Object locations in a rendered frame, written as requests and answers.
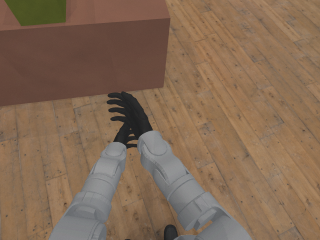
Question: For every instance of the robot right foot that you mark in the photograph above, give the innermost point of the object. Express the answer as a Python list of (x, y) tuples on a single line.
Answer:
[(170, 232)]

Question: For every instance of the robot right forearm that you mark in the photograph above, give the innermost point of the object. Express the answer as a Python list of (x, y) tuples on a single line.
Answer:
[(194, 206)]

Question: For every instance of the carton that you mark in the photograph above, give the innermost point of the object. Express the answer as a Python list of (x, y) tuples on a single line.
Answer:
[(38, 12)]

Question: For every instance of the left robot upper arm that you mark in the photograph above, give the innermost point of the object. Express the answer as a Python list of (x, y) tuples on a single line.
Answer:
[(79, 228)]

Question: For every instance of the right robot upper arm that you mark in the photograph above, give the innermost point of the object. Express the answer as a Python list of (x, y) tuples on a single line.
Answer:
[(223, 228)]

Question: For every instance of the pedestal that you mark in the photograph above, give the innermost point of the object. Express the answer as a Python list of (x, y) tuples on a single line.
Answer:
[(103, 47)]

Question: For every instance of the robot left forearm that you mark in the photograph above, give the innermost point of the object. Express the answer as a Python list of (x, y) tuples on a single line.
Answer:
[(94, 199)]

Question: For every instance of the robot right hand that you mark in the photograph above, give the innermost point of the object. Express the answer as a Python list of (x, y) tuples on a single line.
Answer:
[(135, 116)]

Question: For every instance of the robot left hand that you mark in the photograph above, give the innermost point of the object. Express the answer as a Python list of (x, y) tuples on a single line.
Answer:
[(123, 136)]

